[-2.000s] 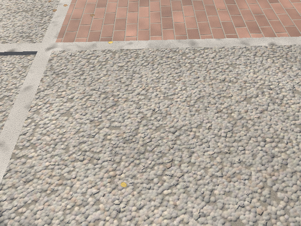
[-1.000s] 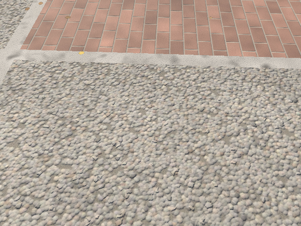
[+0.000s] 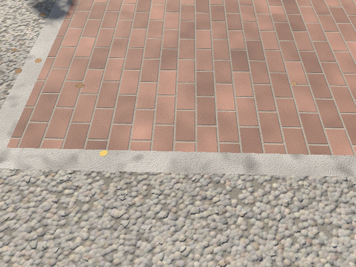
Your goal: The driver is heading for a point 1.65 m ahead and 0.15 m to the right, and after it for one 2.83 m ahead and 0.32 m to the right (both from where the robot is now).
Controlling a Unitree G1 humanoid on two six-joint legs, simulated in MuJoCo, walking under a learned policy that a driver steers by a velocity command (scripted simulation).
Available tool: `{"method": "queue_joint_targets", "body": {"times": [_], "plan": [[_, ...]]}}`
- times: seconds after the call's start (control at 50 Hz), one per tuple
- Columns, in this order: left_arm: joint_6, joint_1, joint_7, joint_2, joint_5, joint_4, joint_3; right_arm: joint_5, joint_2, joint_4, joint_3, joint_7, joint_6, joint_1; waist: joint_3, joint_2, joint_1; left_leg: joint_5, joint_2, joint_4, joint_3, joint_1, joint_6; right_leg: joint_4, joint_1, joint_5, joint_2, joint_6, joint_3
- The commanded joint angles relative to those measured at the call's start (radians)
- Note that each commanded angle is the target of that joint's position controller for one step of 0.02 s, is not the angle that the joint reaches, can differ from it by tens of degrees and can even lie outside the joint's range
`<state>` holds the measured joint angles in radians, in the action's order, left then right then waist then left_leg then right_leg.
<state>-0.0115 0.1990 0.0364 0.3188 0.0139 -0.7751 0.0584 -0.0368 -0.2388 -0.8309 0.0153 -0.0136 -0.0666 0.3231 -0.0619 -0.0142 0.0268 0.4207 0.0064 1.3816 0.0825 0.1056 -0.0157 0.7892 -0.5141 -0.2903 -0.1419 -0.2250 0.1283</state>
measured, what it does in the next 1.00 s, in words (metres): walks ahead: left foot, then right foot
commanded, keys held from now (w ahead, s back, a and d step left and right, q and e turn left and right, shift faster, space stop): e+shift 0.30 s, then q+shift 0.70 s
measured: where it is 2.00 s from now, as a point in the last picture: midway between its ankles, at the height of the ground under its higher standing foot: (165, 205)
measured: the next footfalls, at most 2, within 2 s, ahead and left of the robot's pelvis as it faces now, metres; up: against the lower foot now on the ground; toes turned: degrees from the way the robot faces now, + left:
left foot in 0.30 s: +0.49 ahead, +0.08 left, +0.00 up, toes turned -30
right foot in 0.64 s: +0.35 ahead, -0.08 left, +0.00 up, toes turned -8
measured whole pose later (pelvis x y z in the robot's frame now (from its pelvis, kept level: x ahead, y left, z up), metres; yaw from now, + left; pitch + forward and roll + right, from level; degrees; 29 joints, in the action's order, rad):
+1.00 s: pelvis +0.33 +0.05 +0.05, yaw +3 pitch +2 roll -1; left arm 0.02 0.12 -0.03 0.27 0.00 -0.67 0.06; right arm 0.03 -0.31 -0.58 0.08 0.02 0.06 0.18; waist -0.06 0.01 0.01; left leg 0.33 0.08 0.83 0.02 0.47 -0.10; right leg 0.49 -0.21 -0.29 0.08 0.01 0.17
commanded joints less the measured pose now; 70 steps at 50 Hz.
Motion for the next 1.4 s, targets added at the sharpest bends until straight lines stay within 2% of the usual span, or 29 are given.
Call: {"method": "queue_joint_targets", "body": {"times": [0.02,0.06,0.08,0.12,0.18,0.26,0.3,0.32,0.34,0.36,0.38,0.44,0.5,0.58,0.64,0.68,0.72,0.76,0.92,1.04,1.06,1.08,1.1,1.12,1.14,1.18,1.26,1.32,1.4], "plan": [[0.002,0.168,-0.03,0.192,0.005,0.008,0.064,-0.002,-0.166,0.191,0.015,0.0,-0.064,-0.07,0.05,0.088,-0.009,-0.037,0.015,0.191,-0.176,0.709,0.004,-0.525,0.571,0.253,0.373,-0.202,-0.839],[-0.024,0.115,-0.035,0.163,-0.009,0.018,0.05,-0.023,-0.154,0.189,0.01,-0.008,-0.021,-0.071,-0.014,0.155,-0.079,-0.023,0.072,0.039,-0.169,0.555,-0.039,-0.491,0.311,0.653,0.308,-0.161,-0.639],[-0.071,0.028,-0.019,0.077,-0.03,0.103,0.026,0.053,-0.2,0.216,0.044,-0.012,-0.048,-0.117,0.029,0.17,-0.085,-0.02,0.042,-0.018,-0.244,0.483,-0.05,-0.534,0.237,0.556,0.268,-0.163,-0.668],[-0.088,-0.036,-0.034,0.139,-0.057,0.107,0.043,0.022,-0.161,0.263,0.039,-0.023,-0.055,-0.211,-0.004,0.15,-0.101,-0.079,0.042,-0.339,-0.19,0.409,-0.077,-0.51,0.109,0.656,0.164,-0.103,-0.521],[-0.025,0.08,-0.084,0.163,-0.057,0.067,0.066,0.019,-0.054,0.309,0.014,-0.02,-0.055,-0.324,0.114,0.074,-0.006,-0.421,-0.116,-0.754,-0.087,0.243,-0.085,-0.378,0.124,0.705,0.011,0.061,-0.39],[0.018,0.103,-0.099,0.091,-0.05,0.074,0.059,0.06,-0.115,0.334,0.053,-0.006,-0.044,-0.324,0.148,-0.094,-0.007,-0.582,-0.156,-0.946,-0.154,0.096,-0.074,-0.223,0.17,0.415,0.003,0.165,-0.514],[0.016,0.025,-0.088,0.035,-0.039,0.128,0.043,0.034,-0.149,0.274,0.076,-0.017,-0.047,-0.095,0.289,-0.077,-0.127,-0.787,-0.016,-1.033,-0.223,-0.187,-0.008,0.12,0.169,0.246,-0.043,0.232,-0.444],[0.02,0.086,-0.084,-0.07,0.005,0.145,0.008,0.017,-0.168,0.262,0.067,-0.021,-0.039,-0.019,0.408,0.094,-0.104,-1.204,0.22,-0.869,-0.438,-0.392,0.07,0.38,0.04,-0.439,-0.093,0.245,-0.352],[0.015,0.339,-0.061,-0.018,-0.034,0.155,0.007,-0.015,-0.21,0.25,0.066,-0.008,-0.04,-0.027,0.544,0.293,0.032,-1.15,0.514,-0.872,-0.889,-0.494,0.338,0.69,-0.081,-0.505,-0.076,0.272,-0.423],[0.029,0.327,-0.052,0.087,-0.041,0.119,0.02,-0.003,-0.194,0.295,0.077,-0.007,-0.036,-0.155,0.515,0.214,0.017,-0.726,0.471,-0.956,-0.954,-0.39,0.381,0.773,-0.123,-0.348,0.018,0.297,-0.398],[0.047,0.179,-0.054,0.13,-0.036,0.12,0.03,0.005,-0.11,0.319,0.053,-0.008,-0.023,-0.228,0.376,0.113,-0.022,-0.49,0.336,-0.992,-0.764,-0.254,0.324,0.761,-0.133,-0.272,0.047,0.31,-0.344],[0.053,0.053,-0.065,0.054,0.002,0.165,0.006,0.035,-0.109,0.274,0.033,0.014,0.017,-0.268,0.129,0.038,0.027,-0.303,0.108,-1.087,-0.538,0.149,0.185,0.415,-0.001,-0.177,0.099,0.299,-0.232],[0.022,-0.01,-0.076,0.001,0.0,0.181,-0.012,0.041,-0.188,0.245,0.079,0.014,0.039,-0.197,0.153,0.128,-0.004,-0.576,0.058,-1.095,-0.496,0.149,0.205,0.074,0.136,-0.248,0.063,0.289,-0.175],[0.036,-0.019,-0.072,0.054,-0.017,0.16,0.003,0.06,-0.211,0.259,0.102,0.008,0.061,-0.181,0.186,0.173,0.0,-0.179,0.098,-1.142,-0.628,0.158,0.209,-0.129,0.236,-0.086,0.05,0.244,-0.236],[0.031,-0.002,-0.062,0.078,-0.011,0.152,0.021,0.079,-0.2,0.253,0.108,-0.012,0.083,-0.157,0.152,0.161,0.029,0.099,0.02,-1.129,-0.606,0.352,0.113,-0.365,0.465,0.048,0.096,0.18,-0.24],[0.024,0.002,-0.061,0.155,0.047,0.155,0.041,0.094,-0.159,0.287,0.103,-0.014,0.076,-0.16,0.153,-0.209,0.026,0.165,-0.163,-0.662,-0.278,0.576,0.016,-0.514,0.494,0.018,0.472,-0.014,-0.587],[0.004,-0.17,-0.076,0.05,0.046,0.207,0.011,0.07,-0.237,0.235,0.136,-0.012,0.08,-0.053,0.117,-0.131,-0.063,0.077,-0.076,-0.317,-0.222,0.543,-0.041,-0.489,0.358,0.243,0.476,-0.007,-0.49],[-0.005,-0.214,-0.084,0.018,0.009,0.214,0.0,0.058,-0.197,0.202,0.128,-0.019,0.105,0.009,0.1,-0.09,-0.077,-0.003,-0.051,-0.144,-0.188,0.57,-0.074,-0.461,0.363,0.353,0.406,0.032,-0.357],[0.029,-0.077,-0.085,0.125,0.004,0.168,0.047,0.063,-0.11,0.329,0.066,0.035,0.109,-0.17,0.115,-0.121,0.025,-0.084,0.068,-0.467,-0.053,0.503,-0.111,-0.424,0.469,0.514,0.426,-0.003,-0.152],[0.0,-0.053,-0.05,0.144,-0.054,0.132,0.071,0.065,-0.153,0.319,0.094,0.039,0.139,-0.111,0.15,-0.119,-0.032,-0.155,-0.016,-0.832,0.025,0.175,0.016,-0.273,0.358,0.346,0.453,0.102,-0.06],[-0.006,-0.008,-0.043,0.105,-0.053,0.111,0.058,0.07,-0.185,0.283,0.112,0.027,0.136,-0.011,0.196,-0.038,-0.066,-0.121,-0.041,-0.893,-0.005,-0.046,0.066,-0.165,0.214,0.098,0.409,0.137,-0.026],[-0.013,-0.036,-0.03,0.011,-0.013,0.136,0.019,0.079,-0.269,0.257,0.134,0.013,0.121,0.128,0.228,0.228,-0.117,-0.05,0.19,-0.974,-0.345,-0.29,0.164,0.174,-0.092,-0.281,0.31,0.209,0.062],[-0.038,-0.105,-0.022,0.017,-0.023,0.193,0.017,0.057,-0.332,0.272,0.133,0.015,0.083,0.142,0.248,0.351,-0.152,0.323,0.427,-1.146,-0.784,-0.332,0.373,0.397,-0.422,-0.364,0.176,0.24,-0.058],[-0.054,-0.21,-0.016,0.103,-0.061,0.202,0.04,0.046,-0.257,0.252,0.111,0.021,0.053,0.166,0.183,0.208,-0.21,0.469,0.412,-1.21,-0.756,-0.281,0.355,0.47,-0.481,-0.29,0.233,0.213,-0.149],[-0.06,-0.209,-0.013,0.113,-0.073,0.203,0.046,0.041,-0.242,0.234,0.1,0.019,0.032,0.115,0.102,0.215,-0.165,0.439,0.389,-1.204,-0.668,-0.22,0.305,0.463,-0.507,-0.188,0.258,0.186,-0.158],[-0.06,-0.11,-0.015,0.103,-0.042,0.143,0.047,0.039,-0.181,0.242,0.073,0.012,0.01,-0.015,0.052,0.173,-0.083,0.262,0.306,-1.201,-0.461,-0.1,0.227,0.403,-0.428,0.003,0.292,0.194,-0.184],[-0.04,-0.026,-0.022,0.063,-0.05,0.084,0.046,0.002,-0.14,0.216,0.062,0.006,-0.027,-0.033,-0.01,0.101,-0.055,-0.144,0.244,-1.254,-0.146,-0.028,0.155,0.377,-0.379,0.238,0.23,0.239,-0.252],[-0.042,-0.01,-0.019,0.038,-0.03,0.084,0.037,-0.005,-0.142,0.203,0.06,-0.001,-0.028,-0.101,-0.017,0.099,-0.027,-0.476,0.18,-1.232,0.064,0.06,0.125,0.173,-0.223,0.384,0.216,0.268,-0.181],[-0.036,-0.099,0.022,-0.008,-0.025,0.139,0.013,0.024,-0.195,0.159,0.077,-0.027,-0.002,-0.079,-0.042,0.082,-0.074,-0.679,0.228,-1.179,0.127,0.0,0.128,-0.048,-0.158,0.41,0.23,0.26,-0.085]]}}
Keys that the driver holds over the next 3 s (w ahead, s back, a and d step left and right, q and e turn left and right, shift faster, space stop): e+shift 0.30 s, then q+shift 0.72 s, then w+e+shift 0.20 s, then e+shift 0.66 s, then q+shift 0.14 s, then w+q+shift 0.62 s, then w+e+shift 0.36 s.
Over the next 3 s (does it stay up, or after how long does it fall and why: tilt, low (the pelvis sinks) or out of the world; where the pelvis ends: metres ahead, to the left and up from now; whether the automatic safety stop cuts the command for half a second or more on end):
stays up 1.21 0.14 0.04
